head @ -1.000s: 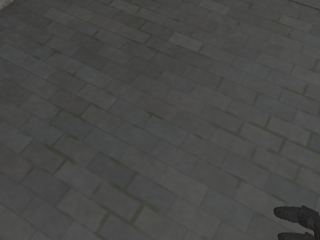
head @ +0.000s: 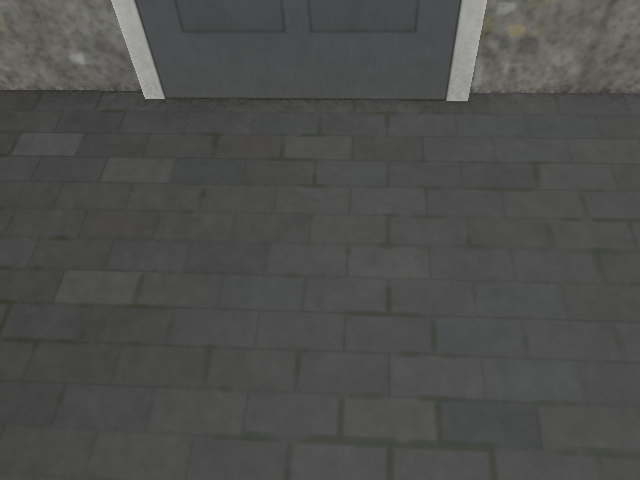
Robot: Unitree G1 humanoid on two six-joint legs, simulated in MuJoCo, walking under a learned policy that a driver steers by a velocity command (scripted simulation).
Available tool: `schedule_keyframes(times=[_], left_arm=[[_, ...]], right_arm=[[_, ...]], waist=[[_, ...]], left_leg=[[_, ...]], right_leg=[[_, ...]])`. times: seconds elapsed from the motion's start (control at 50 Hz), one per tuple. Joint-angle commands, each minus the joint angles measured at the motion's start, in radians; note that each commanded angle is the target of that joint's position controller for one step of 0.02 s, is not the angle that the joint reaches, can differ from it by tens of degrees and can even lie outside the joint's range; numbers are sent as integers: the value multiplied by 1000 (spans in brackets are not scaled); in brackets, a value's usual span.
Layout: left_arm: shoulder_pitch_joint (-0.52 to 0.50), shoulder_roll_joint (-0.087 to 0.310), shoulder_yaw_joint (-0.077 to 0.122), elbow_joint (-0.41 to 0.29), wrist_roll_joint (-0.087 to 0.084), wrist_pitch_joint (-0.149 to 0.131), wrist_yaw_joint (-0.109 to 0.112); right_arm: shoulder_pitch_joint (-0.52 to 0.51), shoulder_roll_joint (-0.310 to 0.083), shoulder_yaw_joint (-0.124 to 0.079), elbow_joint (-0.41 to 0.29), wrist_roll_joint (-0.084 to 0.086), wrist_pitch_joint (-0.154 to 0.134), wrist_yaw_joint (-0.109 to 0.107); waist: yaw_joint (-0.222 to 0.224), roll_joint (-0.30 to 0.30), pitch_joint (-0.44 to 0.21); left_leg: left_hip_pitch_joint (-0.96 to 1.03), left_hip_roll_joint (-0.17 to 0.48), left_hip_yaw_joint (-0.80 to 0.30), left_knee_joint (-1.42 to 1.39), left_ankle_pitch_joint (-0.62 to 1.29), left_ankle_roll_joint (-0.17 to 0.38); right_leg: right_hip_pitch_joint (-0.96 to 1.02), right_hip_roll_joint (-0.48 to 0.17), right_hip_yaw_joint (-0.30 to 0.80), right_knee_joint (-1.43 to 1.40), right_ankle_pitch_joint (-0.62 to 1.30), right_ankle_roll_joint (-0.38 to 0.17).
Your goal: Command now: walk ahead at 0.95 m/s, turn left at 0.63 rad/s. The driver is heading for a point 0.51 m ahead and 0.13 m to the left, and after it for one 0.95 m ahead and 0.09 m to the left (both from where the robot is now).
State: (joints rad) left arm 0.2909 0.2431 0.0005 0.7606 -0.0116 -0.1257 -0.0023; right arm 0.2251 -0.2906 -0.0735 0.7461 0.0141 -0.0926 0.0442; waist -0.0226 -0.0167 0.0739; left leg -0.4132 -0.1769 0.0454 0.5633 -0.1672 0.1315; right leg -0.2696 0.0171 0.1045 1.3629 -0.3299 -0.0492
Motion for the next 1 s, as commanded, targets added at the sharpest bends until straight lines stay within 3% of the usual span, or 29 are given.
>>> schedule_keyframes(times=[0.02, 0.08, 0.14, 0.18, 0.24, 0.26, 0.28, 0.3, 0.32, 0.34, 0.36, 0.38, 0.4, 0.42, 0.44, 0.48, 0.52, 0.56, 0.62, 0.66, 0.68, 0.7, 0.72, 0.74, 0.76, 0.78, 0.82, 0.9, 1.0], left_arm=[[-73, 112, 24, -154, 14, -56, -5], [-107, 100, 19, -189, 32, -34, 1], [-301, 54, -1, -268, 53, -44, -6], [-345, 62, 12, -288, 28, -43, -6], [-366, 129, 47, -299, -17, -35, 8], [-329, 154, 64, -293, -23, -39, 11], [-214, 188, 90, -276, -28, -42, 15], [9, 211, 106, -245, -32, -36, 22], [234, 289, 121, -210, -22, -20, 32], [207, 350, 128, -171, 16, -21, 0], [130, 213, 110, -211, 17, -11, 1], [82, 152, 93, -199, 19, 3, 10], [37, 136, 85, -186, 37, 12, 11], [-8, 116, 81, -170, 46, 16, 11], [-43, 98, 77, -153, 44, 14, 13], [-101, 82, 75, -121, 14, 10, 15], [-123, 143, 91, -102, 3, 6, 21], [-139, 204, 104, -88, -2, 7, 23], [-73, 256, 110, -36, -34, -1, 9], [-66, 267, 108, -17, -44, 4, 3], [-37, 243, 97, -10, -39, 7, 1], [-9, 176, 68, -37, 1, 13, -2], [222, 104, 38, 11, -7, 31, -7], [200, 242, 73, 29, -22, 52, -2], [112, 254, 84, -3, -36, 68, 3], [77, 221, 80, -6, -29, 87, 19], [118, 194, 85, 1, -19, 138, 37], [77, 150, 92, -59, -9, 177, 54], [-26, 124, 84, -135, -3, 177, 20]], right_arm=[[74, -77, -12, -58, -23, -23, -10], [68, -57, -1, -55, 19, -17, -25], [89, -95, -13, -53, 33, -13, -54], [164, -127, -26, -34, 42, -7, -58], [210, -113, -29, -19, 53, 7, -64], [217, -110, -31, -15, 46, 15, -63], [206, -118, -32, -16, 34, 24, -57], [164, -100, -23, -42, 4, 31, -48], [197, 24, 16, -77, -37, 26, -43], [353, 63, 45, -131, 64, 10, -40], [270, -33, 32, -91, 82, 23, -56], [133, -87, 18, -112, 54, 32, -55], [49, -87, 13, -129, 24, 43, -53], [5, -87, 3, -154, 4, 49, -48], [10, -77, -2, -168, 14, 63, -41], [-11, -31, 10, -194, 28, 86, -36], [-57, -9, 25, -218, 2, 81, -25], [-31, -2, 34, -192, -9, 60, -3], [-87, -48, 24, -192, -20, 41, 15], [-3, -117, -3, -153, -44, 30, 1], [48, -160, -18, -136, -61, 27, -12], [113, -235, -26, -137, -86, 30, -33], [69, -216, 0, -176, -110, 38, -37], [43, -189, -7, -190, -66, 56, -33], [-16, -162, 3, -181, -36, 61, -29], [-62, -131, 10, -160, -21, 62, -31], [-135, -114, 11, -147, -35, 63, -33], [-204, -92, 5, -126, -51, 53, -62], [-207, -126, -16, -92, -39, 74, -91]], waist=[[43, -37, -88], [82, -13, 33], [16, 19, 85], [-29, 49, 30], [-37, 90, 3], [-11, 101, -27], [64, 106, -106], [183, 117, -266], [213, -82, -448], [86, -596, -579], [130, -371, -402], [150, -215, -232], [128, -28, -128], [94, -2, -67], [54, -47, -38], [20, -93, 4], [15, -58, 9], [-1, -35, -61], [-5, -24, -93], [-78, -3, -145], [-109, 9, -187], [-115, 158, -310], [-27, 307, -546], [-61, 174, -572], [-39, 128, -421], [-9, 66, -318], [52, 121, -219], [71, 122, -165], [47, 114, -176]], left_leg=[[314, 287, -626, -376, -211, 220], [77, 238, -520, -429, -138, 220], [-160, 137, -377, -422, -32, 149], [-175, 157, -416, -405, -105, 106], [73, 184, -493, -279, -102, 65], [147, 196, -505, -193, 15, 48], [198, 179, -478, -22, 201, 13], [113, 161, -438, 239, 268, -28], [-71, 101, -345, 616, -144, -45], [-373, 90, -264, 914, -374, -66], [-475, 182, -234, 988, -261, -73], [-500, 203, -186, 982, -197, -80], [-441, 243, -170, 945, -169, -92], [-390, 267, -170, 880, -170, -101], [-342, 292, -168, 827, -206, -110], [-339, 307, -129, 690, -220, -127], [-272, 294, -99, 467, -101, -141], [-60, 236, -69, 217, 106, -120], [88, 178, -77, 55, 207, -66], [238, 147, -52, -62, 292, -24], [378, 169, -50, -94, 449, -7], [615, 401, -240, -4, 1020, 54], [801, 690, -530, 33, 1290, 241], [693, 622, -462, -2, 1081, 224], [592, 571, -369, -53, 875, 187], [481, 525, -314, -105, 703, 150], [237, 484, -214, -223, 471, 132], [123, 496, -83, -323, 239, 139], [180, 518, 30, -323, 162, 119]], right_leg=[[-389, -81, 84, -36, 35, -7], [-371, -117, 25, -245, 30, 51], [-142, -62, -60, -620, 354, 98], [33, -15, -52, -738, 538, 120], [9, -14, 12, -866, 442, 129], [35, -5, 7, -879, 365, 113], [139, -3, -4, -877, 282, 86], [398, -77, 20, -785, 207, 43], [705, -275, 258, -758, 7, -4], [849, -518, 925, -1042, -447, -183], [732, -443, 869, -1106, -634, -148], [592, -399, 629, -1086, -358, -115], [422, -364, 436, -1056, 21, -105], [298, -325, 296, -1041, 298, -106], [219, -298, 180, -1037, 467, -95], [142, -277, 43, -1073, 615, -84], [74, -277, -24, -1118, 695, -103], [28, -216, -112, -1115, 703, -90], [93, -250, -94, -1098, 761, -91], [149, -213, -91, -941, 844, -55], [99, -163, -101, -795, 792, -18], [-69, -67, -126, -463, 262, 44], [-224, 28, 20, -129, -422, 93], [-222, -11, 82, -57, -401, 106], [-310, -43, 34, -75, -358, 116], [-342, -80, -4, -117, -293, 133], [-245, -108, -44, -99, -185, 169], [-250, -140, -68, -160, -62, 179], [-190, -162, -110, -410, 62, 135]])
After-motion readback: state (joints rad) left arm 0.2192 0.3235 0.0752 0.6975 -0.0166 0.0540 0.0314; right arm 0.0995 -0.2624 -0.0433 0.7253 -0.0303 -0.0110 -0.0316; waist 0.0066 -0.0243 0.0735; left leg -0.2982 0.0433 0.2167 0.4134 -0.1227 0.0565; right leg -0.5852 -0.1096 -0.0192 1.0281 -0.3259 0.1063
